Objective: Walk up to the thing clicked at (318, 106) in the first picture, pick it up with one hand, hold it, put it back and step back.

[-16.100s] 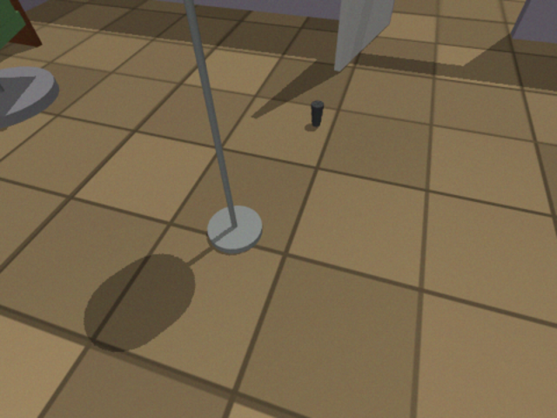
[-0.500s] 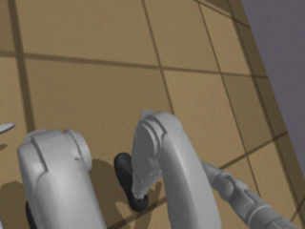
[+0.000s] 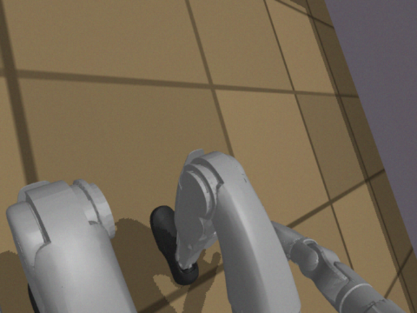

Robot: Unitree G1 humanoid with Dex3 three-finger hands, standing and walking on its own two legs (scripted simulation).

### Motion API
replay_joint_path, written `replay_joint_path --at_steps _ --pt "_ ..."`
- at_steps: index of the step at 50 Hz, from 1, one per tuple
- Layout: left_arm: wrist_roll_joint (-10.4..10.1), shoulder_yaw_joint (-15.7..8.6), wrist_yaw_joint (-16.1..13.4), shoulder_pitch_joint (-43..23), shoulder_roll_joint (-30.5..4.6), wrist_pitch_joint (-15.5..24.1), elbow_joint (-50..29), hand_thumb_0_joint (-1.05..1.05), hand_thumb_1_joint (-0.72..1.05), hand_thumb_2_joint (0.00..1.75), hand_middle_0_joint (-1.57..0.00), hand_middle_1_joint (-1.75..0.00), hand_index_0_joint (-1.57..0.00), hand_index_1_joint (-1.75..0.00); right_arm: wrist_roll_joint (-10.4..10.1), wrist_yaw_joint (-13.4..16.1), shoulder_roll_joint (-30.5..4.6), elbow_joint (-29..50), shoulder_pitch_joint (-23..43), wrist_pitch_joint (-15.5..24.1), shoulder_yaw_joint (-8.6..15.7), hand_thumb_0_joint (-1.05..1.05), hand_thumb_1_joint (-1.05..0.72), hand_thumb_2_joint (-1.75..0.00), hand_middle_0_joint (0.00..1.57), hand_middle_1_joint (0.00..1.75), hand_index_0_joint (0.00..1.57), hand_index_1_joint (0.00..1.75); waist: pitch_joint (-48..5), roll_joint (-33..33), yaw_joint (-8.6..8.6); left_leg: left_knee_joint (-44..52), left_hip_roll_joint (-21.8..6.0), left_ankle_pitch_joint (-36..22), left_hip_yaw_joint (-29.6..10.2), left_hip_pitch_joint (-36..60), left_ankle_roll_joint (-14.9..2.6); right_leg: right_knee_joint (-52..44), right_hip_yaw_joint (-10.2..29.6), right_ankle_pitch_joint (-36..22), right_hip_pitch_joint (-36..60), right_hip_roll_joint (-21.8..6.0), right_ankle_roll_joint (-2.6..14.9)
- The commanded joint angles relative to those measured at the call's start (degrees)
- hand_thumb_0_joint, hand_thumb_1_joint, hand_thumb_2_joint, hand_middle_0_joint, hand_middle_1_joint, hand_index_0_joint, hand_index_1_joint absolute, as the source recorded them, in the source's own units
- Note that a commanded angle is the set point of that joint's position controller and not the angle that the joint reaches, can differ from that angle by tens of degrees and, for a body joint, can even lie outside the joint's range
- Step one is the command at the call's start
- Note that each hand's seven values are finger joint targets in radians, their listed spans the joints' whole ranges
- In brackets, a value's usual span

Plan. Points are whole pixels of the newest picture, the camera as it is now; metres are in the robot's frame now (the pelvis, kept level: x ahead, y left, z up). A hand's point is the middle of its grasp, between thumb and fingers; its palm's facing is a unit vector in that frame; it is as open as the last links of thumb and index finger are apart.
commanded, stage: settle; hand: left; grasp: from the side
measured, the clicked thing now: out of the picture +0.41 +0.28 -0.21
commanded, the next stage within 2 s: lift in 1.94 s
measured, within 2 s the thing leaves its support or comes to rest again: leaves its support in 0.32 s
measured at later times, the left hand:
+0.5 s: hand out of the picture +0.39 +0.30 -0.14, palm faces +0.36 -0.93 -0.01, open 9.8 cm
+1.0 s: hand out of the picture +0.37 +0.30 -0.02, palm faces +0.33 -0.94 -0.06, open 9.8 cm
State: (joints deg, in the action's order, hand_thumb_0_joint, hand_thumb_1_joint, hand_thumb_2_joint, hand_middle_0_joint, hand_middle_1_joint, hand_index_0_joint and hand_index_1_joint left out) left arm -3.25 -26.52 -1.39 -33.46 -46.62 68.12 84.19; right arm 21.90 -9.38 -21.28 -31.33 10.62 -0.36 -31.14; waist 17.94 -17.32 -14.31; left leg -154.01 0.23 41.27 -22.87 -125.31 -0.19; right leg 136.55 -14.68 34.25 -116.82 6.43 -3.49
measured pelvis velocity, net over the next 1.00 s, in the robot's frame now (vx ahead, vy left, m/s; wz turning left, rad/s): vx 0.02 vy -0.02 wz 0.13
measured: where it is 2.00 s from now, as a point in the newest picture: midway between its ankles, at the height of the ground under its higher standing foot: (132, 290)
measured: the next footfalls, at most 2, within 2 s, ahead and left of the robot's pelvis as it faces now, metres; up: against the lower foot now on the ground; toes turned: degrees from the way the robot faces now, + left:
none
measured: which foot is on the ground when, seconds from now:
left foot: down 0.00-1.00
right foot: down 0.00-1.00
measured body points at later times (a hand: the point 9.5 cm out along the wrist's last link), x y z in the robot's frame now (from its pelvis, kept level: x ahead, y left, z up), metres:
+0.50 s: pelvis +0.01 -0.01 +0.01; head +0.20 +0.20 +0.36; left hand +0.36 +0.35 -0.14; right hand +0.20 -0.23 -0.02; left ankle +0.08 +0.12 -0.25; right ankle +0.15 -0.13 -0.25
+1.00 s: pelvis +0.02 -0.02 +0.04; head +0.20 +0.12 +0.43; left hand +0.35 +0.35 -0.02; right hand +0.23 -0.23 -0.05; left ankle +0.08 +0.11 -0.25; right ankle +0.15 -0.13 -0.25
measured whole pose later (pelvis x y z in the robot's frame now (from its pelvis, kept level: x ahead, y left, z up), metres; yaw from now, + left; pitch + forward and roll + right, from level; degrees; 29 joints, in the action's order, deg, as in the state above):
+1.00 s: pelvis +0.02 -0.02 +0.04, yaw +7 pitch +26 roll -12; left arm -7.3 -18.3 5.8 -25.0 -28.3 40.0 44.5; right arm 7.9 -7.2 -17.1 -35.4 0.2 -3.2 -9.8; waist -0.4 -3.9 -6.5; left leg -141.3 0.6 39.7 -11.7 -128.2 0.5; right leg 133.0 -6.8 37.5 -122.3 1.4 -2.4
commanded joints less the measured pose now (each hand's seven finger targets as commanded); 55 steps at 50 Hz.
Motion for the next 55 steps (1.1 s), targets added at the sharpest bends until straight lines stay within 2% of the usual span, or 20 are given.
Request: replay_joint_path --at_steps 1,8,15,18,22,23,24,26,27,28,32,36,39,40,43,44,51,53,54,55 --pt "-0.99 -1.09 -0.56 -8.62 -8.09 3.50 -6.57 0.00 0.42 1.12 -1.08 -1.14 -1.06 -1.16 -0.07 1.32 -21.13 0.69 0.05 -0.61 7.72 0.00 -0.91 -0.91 0.20 0.30 0.20 0.30 -29.20 31.87 -5.48 21.47 -4.32 -5.05 4.22 20.50 2.19 -7.39 -6.86 -7.30 13.04 0.80 3.52" --pt "-1.34 -1.32 -0.43 -9.38 -8.13 2.82 -10.96 0.00 0.40 1.21 -1.18 -1.25 -1.16 -1.28 -0.39 1.21 -21.17 0.59 -0.90 -0.82 8.37 0.00 -0.91 -0.91 0.20 0.30 0.20 0.30 -31.10 34.83 -5.12 22.11 -4.41 -7.28 4.32 22.53 2.54 -6.71 -6.67 -9.01 13.40 0.51 3.63" --pt "-0.50 -1.50 -0.38 -8.91 -9.50 0.78 -24.53 0.00 0.36 1.23 -1.22 -1.30 -1.21 -1.33 -1.01 0.88 -20.41 0.47 -2.83 -1.10 10.94 0.00 -0.91 -0.90 0.20 0.30 0.20 0.30 -37.61 40.60 -3.00 23.26 -4.20 -10.01 6.13 26.35 2.95 -6.76 -5.21 -10.73 14.76 0.09 4.20" --pt "-1.15 1.62 0.60 -10.83 -6.40 -1.43 -31.13 0.00 0.33 1.21 -1.24 -1.32 -1.22 -1.34 -2.13 0.87 -20.26 0.26 -3.78 -1.15 12.97 0.00 -0.91 -0.90 0.20 0.30 0.20 0.30 -39.27 42.43 -3.60 24.49 -3.95 -8.94 6.91 27.05 2.92 -7.46 -4.35 -10.39 13.22 -0.26 4.52" --pt "-1.86 3.74 1.28 -9.13 -2.32 -5.65 -33.00 0.00 0.34 1.22 -1.28 -1.34 -1.27 -1.36 -4.10 0.88 -19.57 0.40 -4.80 -1.05 15.21 0.00 -0.90 -0.90 0.20 0.30 0.20 0.30 -39.28 40.85 -2.74 25.82 -3.62 -6.84 7.18 25.23 2.71 -7.89 -3.82 -9.24 10.93 -0.72 4.58" --pt "-2.20 3.76 1.35 -9.81 -1.97 -6.49 -34.13 0.00 0.32 1.23 -1.28 -1.35 -1.26 -1.37 -4.63 0.84 -19.11 -0.13 -5.40 -0.98 15.86 0.00 -0.90 -0.90 0.20 0.30 0.20 0.30 -39.62 40.39 -1.72 25.66 -3.40 -5.97 7.88 24.27 2.42 -8.27 -3.20 -8.63 10.44 -0.71 4.75" --pt "-2.68 4.62 1.69 -9.71 -0.26 -7.16 -34.77 0.00 0.35 1.23 -1.28 -1.35 -1.27 -1.37 -4.84 0.82 -18.94 -0.44 -6.58 -1.00 16.22 0.00 -0.90 -0.90 0.20 0.30 0.20 0.30 -40.65 39.90 -2.20 25.56 -3.22 -7.52 7.94 24.38 2.40 -8.49 -3.18 -9.97 11.70 -0.79 4.57" --pt "-2.92 6.22 2.54 -8.79 1.89 -8.88 -36.07 0.00 0.34 1.21 -1.29 -1.35 -1.28 -1.36 -5.93 0.82 -18.32 -0.31 -6.81 -0.93 17.36 0.00 -0.89 -0.90 0.20 0.30 0.20 0.30 -40.78 38.40 -1.08 26.05 -2.91 -7.45 8.34 23.69 2.16 -8.73 -2.76 -9.59 10.20 -1.00 4.73" --pt "-2.75 5.64 2.80 -9.22 1.69 -9.56 -37.47 0.00 0.32 1.22 -1.28 -1.35 -1.28 -1.37 -6.30 0.82 -17.98 -0.50 -7.19 -0.98 18.02 0.00 -0.89 -0.90 0.20 0.30 0.20 0.30 -41.27 38.59 -0.23 26.64 -3.01 -7.45 8.36 24.59 2.21 -8.62 -2.46 -9.22 9.26 -1.22 4.76" --pt "-2.63 7.12 3.29 -9.24 2.77 -10.45 -37.39 0.00 0.32 1.21 -1.30 -1.35 -1.29 -1.37 -6.67 0.89 -17.69 -0.19 -7.42 -1.13 18.45 0.00 -0.89 -0.90 0.20 0.30 0.20 0.30 -41.16 38.30 -0.55 27.27 -2.77 -6.13 8.32 23.30 2.01 -8.77 -2.42 -8.15 8.83 -1.33 4.82" --pt "-3.39 6.25 4.21 -7.19 4.16 -13.67 -42.19 0.00 0.29 1.19 -1.26 -1.33 -1.26 -1.34 -8.56 0.98 -16.06 0.07 -8.58 -1.34 20.92 0.00 -0.89 -0.90 0.20 0.30 0.20 0.30 -43.60 36.61 3.03 28.94 -2.20 -2.99 9.66 21.41 1.36 -9.62 -0.92 -4.87 7.61 -1.60 5.12" --pt "-4.48 7.13 4.94 -8.43 7.03 -16.98 -45.66 0.00 0.29 1.19 -1.23 -1.31 -1.22 -1.32 -10.63 1.49 -14.92 0.13 -10.34 -1.56 23.04 0.00 -0.88 -0.90 0.20 0.30 0.20 0.30 -45.70 35.73 3.59 30.69 -1.72 -0.62 10.92 20.86 0.88 -11.25 0.22 -2.98 7.29 -1.90 5.31" --pt "-3.47 6.51 5.16 -8.35 6.06 -18.97 -47.67 0.00 0.26 1.17 -1.23 -1.30 -1.22 -1.32 -11.77 2.08 -14.26 0.17 -10.79 -1.88 24.54 0.00 -0.89 -0.90 0.20 0.30 0.20 0.30 -47.06 36.11 4.90 32.21 -1.76 -0.57 11.23 22.33 0.92 -11.36 1.17 -2.38 5.32 -2.39 5.62" --pt "-3.45 7.87 5.38 -10.54 7.22 -19.41 -50.55 0.00 0.26 1.18 -1.24 -1.31 -1.23 -1.33 -12.01 2.23 -13.51 -0.24 -11.44 -1.95 24.87 0.00 -0.89 -0.90 0.20 0.30 0.20 0.30 -48.36 36.99 4.79 32.22 -1.73 -1.14 11.69 23.24 0.91 -11.66 1.61 -2.85 5.56 -2.45 5.75" --pt "-4.65 6.58 5.84 -9.18 7.49 -20.83 -53.67 0.00 0.21 1.16 -1.23 -1.30 -1.22 -1.32 -13.12 2.68 -12.59 0.08 -12.03 -2.07 26.08 0.00 -0.89 -0.90 0.20 0.30 0.20 0.30 -51.39 36.48 6.26 32.60 -1.09 -1.89 13.33 22.81 0.53 -12.51 2.77 -2.67 7.07 -2.66 5.87" --pt "-4.82 6.71 6.17 -9.08 7.94 -21.43 -54.62 0.00 0.24 1.17 -1.23 -1.30 -1.22 -1.32 -13.31 2.88 -12.30 -0.25 -13.04 -2.01 26.38 0.00 -0.89 -0.90 0.20 0.30 0.20 0.30 -53.29 36.48 6.44 32.25 -1.08 -4.82 13.80 23.96 0.54 -12.57 3.17 -5.07 8.78 -2.70 5.87" --pt "-6.70 5.18 8.35 -10.39 9.05 -24.06 -54.66 0.00 0.21 1.19 -1.25 -1.33 -1.24 -1.35 -15.60 4.08 -11.09 -1.54 -15.56 -2.18 28.78 0.00 -0.89 -0.90 0.20 0.30 0.20 0.30 -55.43 31.49 6.60 32.59 -0.49 -5.24 15.71 21.71 -0.39 -14.66 4.80 -4.39 9.88 -3.22 5.77" --pt "-6.36 4.79 9.29 -6.46 9.25 -25.14 -50.96 0.00 0.21 1.19 -1.25 -1.34 -1.24 -1.36 -16.15 4.24 -10.56 -1.62 -15.88 -2.40 28.99 0.00 -0.89 -0.90 0.20 0.30 0.20 0.30 -56.09 30.11 7.07 33.13 -0.47 -6.23 15.85 22.20 -0.37 -14.86 4.96 -4.54 10.15 -3.48 5.75" --pt "-6.36 6.39 10.06 -6.96 10.50 -25.27 -52.00 0.00 0.22 1.19 -1.24 -1.33 -1.24 -1.35 -16.32 4.28 -10.20 -1.52 -15.91 -2.39 29.07 0.00 -0.89 -0.90 0.20 0.30 0.20 0.30 -56.58 30.15 7.00 33.40 -0.46 -6.74 16.07 22.53 -0.35 -14.93 5.14 -4.74 10.42 -3.53 5.82" --pt "-6.44 5.55 10.49 -6.24 10.21 -25.57 -52.10 0.00 0.21 1.20 -1.25 -1.34 -1.24 -1.36 -16.47 4.41 -9.99 -1.24 -16.14 -2.45 29.35 0.00 -0.90 -0.90 0.20 0.30 0.20 0.30 -58.11 29.55 7.16 32.99 -0.42 -7.28 16.45 22.76 -0.52 -15.51 5.37 -5.32 11.75 -3.57 5.69"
